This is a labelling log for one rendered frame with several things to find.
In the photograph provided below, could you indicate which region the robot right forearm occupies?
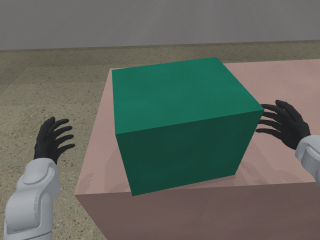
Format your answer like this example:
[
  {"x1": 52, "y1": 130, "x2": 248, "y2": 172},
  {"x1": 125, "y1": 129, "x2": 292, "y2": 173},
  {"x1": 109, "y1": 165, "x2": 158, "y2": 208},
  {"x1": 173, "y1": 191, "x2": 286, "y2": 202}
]
[{"x1": 295, "y1": 135, "x2": 320, "y2": 189}]

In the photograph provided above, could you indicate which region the robot right hand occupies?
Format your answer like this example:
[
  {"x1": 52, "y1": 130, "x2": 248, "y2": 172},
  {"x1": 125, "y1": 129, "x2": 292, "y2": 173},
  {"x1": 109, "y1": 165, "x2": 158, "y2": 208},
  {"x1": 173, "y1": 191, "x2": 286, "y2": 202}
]
[{"x1": 255, "y1": 100, "x2": 311, "y2": 150}]

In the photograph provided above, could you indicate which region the pedestal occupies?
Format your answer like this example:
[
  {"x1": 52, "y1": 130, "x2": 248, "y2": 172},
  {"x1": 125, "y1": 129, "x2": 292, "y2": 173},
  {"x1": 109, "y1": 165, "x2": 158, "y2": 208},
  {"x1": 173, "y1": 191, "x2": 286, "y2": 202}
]
[{"x1": 74, "y1": 59, "x2": 320, "y2": 240}]

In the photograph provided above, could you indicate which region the carton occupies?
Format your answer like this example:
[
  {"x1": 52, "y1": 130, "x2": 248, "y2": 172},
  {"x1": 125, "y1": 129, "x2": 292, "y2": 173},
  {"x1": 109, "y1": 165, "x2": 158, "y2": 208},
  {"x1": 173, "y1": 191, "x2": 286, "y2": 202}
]
[{"x1": 112, "y1": 57, "x2": 265, "y2": 196}]

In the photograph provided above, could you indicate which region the robot left forearm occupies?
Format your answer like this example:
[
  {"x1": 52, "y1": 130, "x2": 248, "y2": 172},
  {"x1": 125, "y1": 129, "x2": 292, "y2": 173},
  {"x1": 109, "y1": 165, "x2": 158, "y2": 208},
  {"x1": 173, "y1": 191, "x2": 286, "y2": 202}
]
[{"x1": 3, "y1": 158, "x2": 61, "y2": 240}]

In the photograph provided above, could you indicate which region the robot left hand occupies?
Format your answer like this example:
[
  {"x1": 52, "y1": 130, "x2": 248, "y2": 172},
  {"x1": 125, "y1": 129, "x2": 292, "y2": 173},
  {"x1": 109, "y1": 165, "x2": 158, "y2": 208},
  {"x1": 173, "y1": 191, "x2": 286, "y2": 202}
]
[{"x1": 33, "y1": 116, "x2": 75, "y2": 165}]

